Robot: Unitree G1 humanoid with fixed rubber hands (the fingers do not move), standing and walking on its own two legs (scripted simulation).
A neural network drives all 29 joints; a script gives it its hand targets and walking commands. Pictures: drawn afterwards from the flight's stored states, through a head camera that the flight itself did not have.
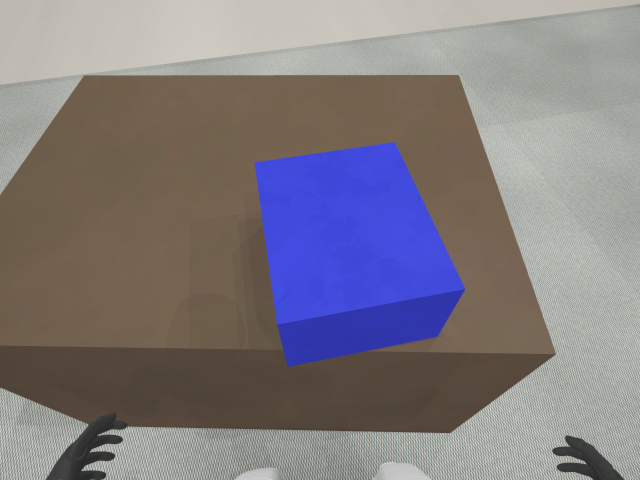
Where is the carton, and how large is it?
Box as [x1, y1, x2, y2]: [254, 142, 464, 366]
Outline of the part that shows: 394,142 254,162 276,319 288,366 437,336 464,290 464,287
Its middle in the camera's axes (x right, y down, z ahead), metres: +0.04 +0.01 +0.62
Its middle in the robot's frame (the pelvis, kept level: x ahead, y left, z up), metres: +0.44 -0.01 -0.04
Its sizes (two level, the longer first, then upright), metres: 0.292 0.241 0.155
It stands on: a pedestal, 0.64 m high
